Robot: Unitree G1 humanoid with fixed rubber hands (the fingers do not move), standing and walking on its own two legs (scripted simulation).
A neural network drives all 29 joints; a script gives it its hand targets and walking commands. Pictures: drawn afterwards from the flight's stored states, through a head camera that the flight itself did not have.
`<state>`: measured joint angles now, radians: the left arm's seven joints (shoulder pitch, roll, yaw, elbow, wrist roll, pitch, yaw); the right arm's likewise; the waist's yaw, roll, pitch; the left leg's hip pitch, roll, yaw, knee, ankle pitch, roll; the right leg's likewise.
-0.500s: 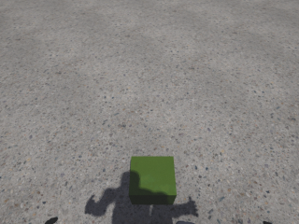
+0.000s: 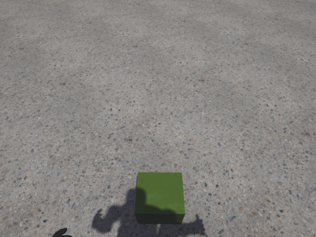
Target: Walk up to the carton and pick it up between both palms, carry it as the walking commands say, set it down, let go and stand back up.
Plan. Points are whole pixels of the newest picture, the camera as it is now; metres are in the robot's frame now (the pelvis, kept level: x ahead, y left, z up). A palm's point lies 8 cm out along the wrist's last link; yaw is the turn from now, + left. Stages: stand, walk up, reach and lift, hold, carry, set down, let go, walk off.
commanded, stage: walk up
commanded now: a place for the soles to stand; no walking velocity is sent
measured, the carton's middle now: (159, 198) +0.43 +0.02 -0.66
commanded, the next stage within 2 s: reach and lift in 0.28 s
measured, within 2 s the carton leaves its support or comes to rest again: neither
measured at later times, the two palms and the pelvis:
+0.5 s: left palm (58, 231) +0.16 +0.29 -0.10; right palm (271, 236) +0.17 -0.27 -0.11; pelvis +0.00 +0.00 -0.02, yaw +2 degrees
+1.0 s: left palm (80, 204) +0.24 +0.27 -0.17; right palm (244, 211) +0.24 -0.24 -0.16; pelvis +0.00 +0.02 -0.07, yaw +3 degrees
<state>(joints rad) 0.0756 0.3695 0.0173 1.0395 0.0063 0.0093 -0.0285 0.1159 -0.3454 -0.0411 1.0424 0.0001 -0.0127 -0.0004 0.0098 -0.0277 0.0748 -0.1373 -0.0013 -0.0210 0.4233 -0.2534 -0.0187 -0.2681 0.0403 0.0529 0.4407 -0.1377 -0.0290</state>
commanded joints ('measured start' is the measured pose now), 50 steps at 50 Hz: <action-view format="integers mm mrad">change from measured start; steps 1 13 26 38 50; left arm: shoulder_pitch -46 -73 -67 -60 -432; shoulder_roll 209 197 120 107 15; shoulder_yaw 46 41 178 192 147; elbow -67 -71 -536 -554 -622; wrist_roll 2 2 95 50 -31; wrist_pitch -19 -19 205 179 178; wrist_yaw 12 14 -81 -45 22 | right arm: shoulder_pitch -19 -26 9 -41 -409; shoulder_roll -221 -220 -61 -51 -158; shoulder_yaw -42 -42 -152 -115 -162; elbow -56 -40 -614 -685 -618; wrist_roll -3 2 -53 8 25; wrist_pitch -17 -13 277 231 202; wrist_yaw -8 -10 14 -21 36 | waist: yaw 3 -7 -48 -38 -44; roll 23 10 0 13 119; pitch -126 -117 -166 -461 -622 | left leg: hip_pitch -43 -30 -397 -685 -524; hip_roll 103 92 -7 -46 -7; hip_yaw -91 -64 43 25 -21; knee -85 -82 121 399 451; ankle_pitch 80 80 -122 183 156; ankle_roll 67 62 45 8 -46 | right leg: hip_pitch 97 91 245 79 -406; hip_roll -131 -144 -7 -30 -7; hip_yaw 157 173 -55 13 -87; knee -69 -86 171 424 502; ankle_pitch -32 5 -5 483 79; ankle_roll -44 -46 76 59 31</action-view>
